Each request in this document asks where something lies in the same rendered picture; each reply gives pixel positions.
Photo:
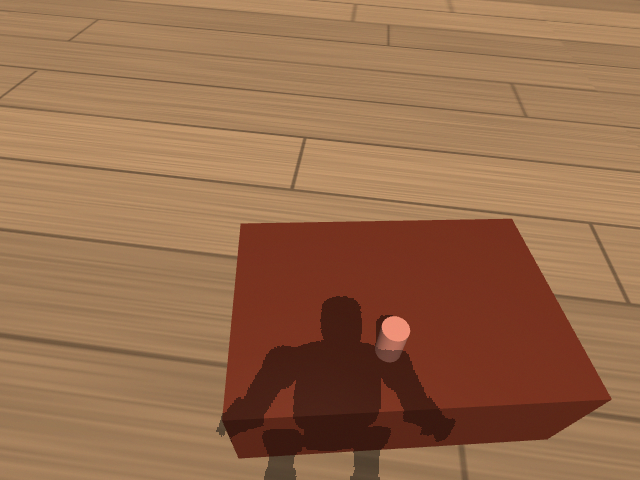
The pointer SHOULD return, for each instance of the can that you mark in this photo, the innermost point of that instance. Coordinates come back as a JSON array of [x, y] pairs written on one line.
[[392, 338]]

